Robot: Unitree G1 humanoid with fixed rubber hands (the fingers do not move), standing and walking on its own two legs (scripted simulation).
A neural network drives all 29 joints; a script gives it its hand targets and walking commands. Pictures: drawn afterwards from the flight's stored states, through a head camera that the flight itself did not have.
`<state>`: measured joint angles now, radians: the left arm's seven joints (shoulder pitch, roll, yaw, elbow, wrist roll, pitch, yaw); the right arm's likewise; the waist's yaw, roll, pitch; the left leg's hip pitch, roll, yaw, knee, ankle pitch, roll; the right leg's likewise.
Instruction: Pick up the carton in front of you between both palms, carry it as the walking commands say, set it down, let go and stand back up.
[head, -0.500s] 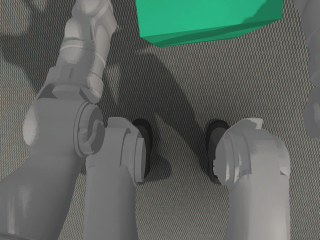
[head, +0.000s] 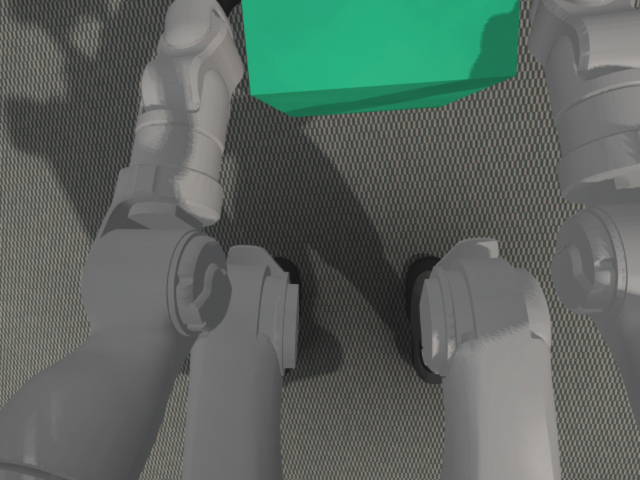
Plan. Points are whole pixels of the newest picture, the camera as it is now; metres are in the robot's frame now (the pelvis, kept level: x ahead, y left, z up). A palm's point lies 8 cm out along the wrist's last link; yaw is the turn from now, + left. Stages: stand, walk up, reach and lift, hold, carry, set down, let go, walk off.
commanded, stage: reach and lift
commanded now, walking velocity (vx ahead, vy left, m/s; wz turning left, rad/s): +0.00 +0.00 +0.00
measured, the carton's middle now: (367, 3) +0.56 -0.04 -0.23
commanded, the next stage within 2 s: none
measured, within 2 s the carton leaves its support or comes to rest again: neither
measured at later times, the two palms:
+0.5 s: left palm out of the picture +0.50 +0.10 +0.05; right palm out of the picture +0.49 -0.19 +0.05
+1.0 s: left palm out of the picture +0.46 +0.12 +0.20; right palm out of the picture +0.44 -0.18 +0.20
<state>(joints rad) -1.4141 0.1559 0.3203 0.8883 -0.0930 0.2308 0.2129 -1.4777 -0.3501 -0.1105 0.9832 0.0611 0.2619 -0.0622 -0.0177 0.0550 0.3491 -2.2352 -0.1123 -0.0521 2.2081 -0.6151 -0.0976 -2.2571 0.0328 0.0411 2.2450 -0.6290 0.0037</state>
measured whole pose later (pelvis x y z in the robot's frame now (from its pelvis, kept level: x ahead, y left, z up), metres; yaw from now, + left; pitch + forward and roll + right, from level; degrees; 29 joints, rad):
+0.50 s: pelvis -0.02 +0.01 +0.11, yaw -3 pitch +43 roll +2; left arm -1.16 -0.05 0.59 0.70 0.25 0.36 0.10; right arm -1.23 -0.11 -0.45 0.83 -0.27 0.38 0.01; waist -0.01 0.03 -0.09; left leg -2.06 -0.13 -0.09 1.78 -0.48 -0.09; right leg -2.08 0.11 0.10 1.79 -0.46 0.06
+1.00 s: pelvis +0.03 +0.01 +0.24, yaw -5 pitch +35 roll +1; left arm -0.75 -0.11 0.46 0.62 0.20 0.35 0.08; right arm -0.80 0.02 -0.39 0.69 -0.22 0.37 -0.02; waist 0.00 0.02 -0.23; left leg -1.52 -0.11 -0.12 1.39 -0.49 -0.06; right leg -1.54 0.10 0.11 1.40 -0.47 0.04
